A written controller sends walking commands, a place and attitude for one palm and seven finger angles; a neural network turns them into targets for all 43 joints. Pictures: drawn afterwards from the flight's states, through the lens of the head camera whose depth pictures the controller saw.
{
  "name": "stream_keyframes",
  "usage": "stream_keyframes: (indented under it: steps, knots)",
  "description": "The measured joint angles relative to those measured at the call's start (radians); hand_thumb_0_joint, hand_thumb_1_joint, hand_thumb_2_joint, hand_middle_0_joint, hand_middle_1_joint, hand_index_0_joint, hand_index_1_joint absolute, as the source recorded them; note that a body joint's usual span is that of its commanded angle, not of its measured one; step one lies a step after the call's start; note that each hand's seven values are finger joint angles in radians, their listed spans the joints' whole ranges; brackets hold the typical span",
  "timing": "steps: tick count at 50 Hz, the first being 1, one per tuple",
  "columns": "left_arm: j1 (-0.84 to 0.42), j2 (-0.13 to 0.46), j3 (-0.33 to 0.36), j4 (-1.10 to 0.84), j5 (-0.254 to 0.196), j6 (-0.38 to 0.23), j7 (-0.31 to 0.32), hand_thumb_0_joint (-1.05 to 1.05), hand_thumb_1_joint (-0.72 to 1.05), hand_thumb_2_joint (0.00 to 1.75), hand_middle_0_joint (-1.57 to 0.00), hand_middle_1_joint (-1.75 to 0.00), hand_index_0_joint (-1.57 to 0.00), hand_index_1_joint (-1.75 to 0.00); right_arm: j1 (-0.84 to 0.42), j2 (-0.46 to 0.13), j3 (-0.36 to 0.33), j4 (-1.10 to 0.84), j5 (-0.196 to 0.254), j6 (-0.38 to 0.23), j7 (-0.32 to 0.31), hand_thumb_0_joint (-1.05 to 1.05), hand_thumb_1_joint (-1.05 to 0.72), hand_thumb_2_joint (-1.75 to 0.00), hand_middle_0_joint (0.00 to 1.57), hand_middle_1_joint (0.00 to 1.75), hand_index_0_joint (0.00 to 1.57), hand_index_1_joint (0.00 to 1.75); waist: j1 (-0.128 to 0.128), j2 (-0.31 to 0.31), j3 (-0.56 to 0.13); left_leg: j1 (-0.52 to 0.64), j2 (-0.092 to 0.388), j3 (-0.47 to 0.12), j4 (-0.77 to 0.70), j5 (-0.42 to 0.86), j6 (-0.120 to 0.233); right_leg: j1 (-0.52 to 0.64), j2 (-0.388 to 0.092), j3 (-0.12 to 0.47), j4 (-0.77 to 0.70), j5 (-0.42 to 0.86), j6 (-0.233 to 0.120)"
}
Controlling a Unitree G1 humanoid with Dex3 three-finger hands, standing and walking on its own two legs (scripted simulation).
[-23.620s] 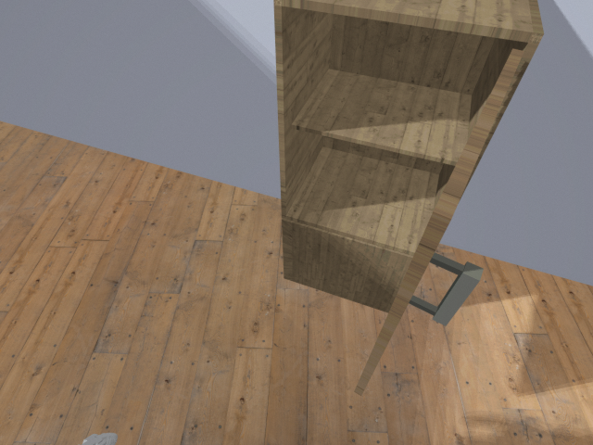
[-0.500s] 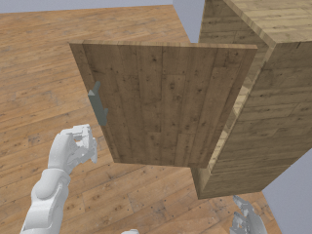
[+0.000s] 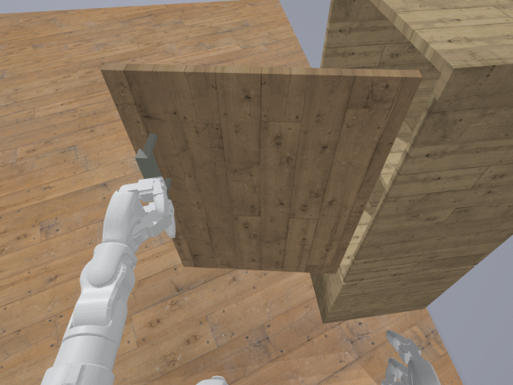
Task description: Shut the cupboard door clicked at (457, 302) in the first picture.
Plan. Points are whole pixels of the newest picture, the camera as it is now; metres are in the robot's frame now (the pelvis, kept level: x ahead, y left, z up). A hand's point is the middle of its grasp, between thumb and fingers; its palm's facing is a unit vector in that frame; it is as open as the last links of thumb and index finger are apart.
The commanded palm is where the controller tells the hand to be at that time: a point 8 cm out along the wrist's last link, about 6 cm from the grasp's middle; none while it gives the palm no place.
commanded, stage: bring the fist close to the handle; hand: left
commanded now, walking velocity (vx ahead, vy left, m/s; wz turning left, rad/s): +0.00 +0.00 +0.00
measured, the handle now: (157, 171) +0.43 +0.19 +0.09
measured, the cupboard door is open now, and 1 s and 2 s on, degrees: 79 74 61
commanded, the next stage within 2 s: push the door shut along its arc in 0.44 s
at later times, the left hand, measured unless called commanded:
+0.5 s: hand (172, 210) +0.35 +0.15 +0.09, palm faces -0.02 -1.00 -0.01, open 3.1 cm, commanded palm +0.33 +0.20 +0.09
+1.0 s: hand (174, 190) +0.39 +0.16 +0.09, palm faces -0.11 -0.99 -0.02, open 3.1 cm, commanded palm +0.39 +0.20 +0.09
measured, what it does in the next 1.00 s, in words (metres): stands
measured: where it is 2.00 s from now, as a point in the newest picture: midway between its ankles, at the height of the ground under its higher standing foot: outside the picture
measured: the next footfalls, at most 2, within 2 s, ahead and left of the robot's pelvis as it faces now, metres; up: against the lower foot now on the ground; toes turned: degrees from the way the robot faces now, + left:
none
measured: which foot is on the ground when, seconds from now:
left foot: down 0.00-1.00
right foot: down 0.00-1.00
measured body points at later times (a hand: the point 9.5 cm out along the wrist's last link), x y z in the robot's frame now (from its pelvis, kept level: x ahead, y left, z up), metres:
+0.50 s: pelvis +0.00 +0.00 +0.00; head +0.03 -0.01 +0.45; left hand +0.35 +0.20 +0.09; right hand +0.14 -0.25 -0.10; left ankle +0.04 +0.12 -0.70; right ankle -0.01 -0.12 -0.70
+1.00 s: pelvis -0.01 +0.00 -0.01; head +0.04 +0.00 +0.44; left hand +0.39 +0.21 +0.09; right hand +0.10 -0.26 -0.11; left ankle +0.04 +0.12 -0.70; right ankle -0.01 -0.12 -0.70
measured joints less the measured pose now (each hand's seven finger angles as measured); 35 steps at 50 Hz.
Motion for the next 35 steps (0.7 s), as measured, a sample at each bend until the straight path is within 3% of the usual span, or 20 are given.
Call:
stream_keyframes:
  steps: [9, 29, 35]
  knots:
    - [-0.079, 0.000, 0.014, 0.089, 0.009, -0.018, 0.009, 0.02, 0.90, 0.90, -1.29, -1.50, -1.30, -1.50, 0.011, 0.000, -0.004, 0.010, -0.001, 0.021, 0.007, 0.01, -0.90, -0.90, 0.20, 0.30, 0.20, 0.30, -0.007, -0.001, -0.002, -0.013, 0.004, 0.005, 0.000, 0.000, -0.001, -0.017, 0.003, 0.005, 0.003, 0.001, -0.001]
    - [-0.044, -0.007, 0.009, 0.071, 0.004, -0.040, 0.009, 0.02, 0.90, 0.90, -1.30, -1.50, -1.30, -1.50, 0.011, -0.006, -0.014, 0.009, 0.002, 0.037, 0.006, 0.01, -0.90, -0.90, 0.20, 0.30, 0.20, 0.30, -0.003, 0.002, -0.002, 0.002, 0.004, 0.007, -0.009, 0.004, -0.002, -0.005, 0.004, 0.008, -0.002, 0.004, -0.002]
    - [-0.117, 0.020, 0.013, 0.163, 0.010, -0.044, -0.016, 0.02, 0.89, 0.90, -1.30, -1.50, -1.30, -1.50, -0.006, -0.006, -0.004, 0.012, 0.003, 0.038, -0.003, 0.01, -0.90, -0.90, 0.20, 0.30, 0.20, 0.30, -0.009, -0.001, 0.006, -0.013, 0.003, -0.004, 0.000, 0.008, -0.004, -0.014, 0.004, -0.003, 0.005, 0.006, -0.004]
